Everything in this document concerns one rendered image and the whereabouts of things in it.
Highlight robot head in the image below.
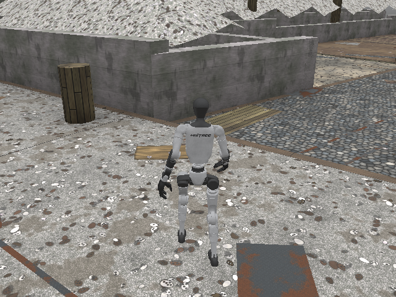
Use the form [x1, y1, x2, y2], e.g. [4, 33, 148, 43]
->
[190, 98, 211, 127]

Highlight robot right upper arm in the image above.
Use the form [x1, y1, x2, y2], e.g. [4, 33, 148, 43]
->
[213, 125, 229, 158]

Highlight left robot hand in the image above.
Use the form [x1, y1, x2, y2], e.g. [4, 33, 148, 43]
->
[158, 180, 172, 199]

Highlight robot left forearm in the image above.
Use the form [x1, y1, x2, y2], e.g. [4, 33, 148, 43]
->
[160, 149, 176, 182]

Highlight robot right forearm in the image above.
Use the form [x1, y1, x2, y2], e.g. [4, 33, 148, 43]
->
[222, 149, 230, 165]

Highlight right robot hand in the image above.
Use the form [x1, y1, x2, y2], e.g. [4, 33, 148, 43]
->
[213, 160, 228, 172]

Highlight robot left upper arm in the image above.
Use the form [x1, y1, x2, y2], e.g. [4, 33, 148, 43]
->
[171, 124, 187, 159]

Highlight left robot thigh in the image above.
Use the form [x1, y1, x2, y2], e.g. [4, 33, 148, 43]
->
[177, 171, 189, 206]

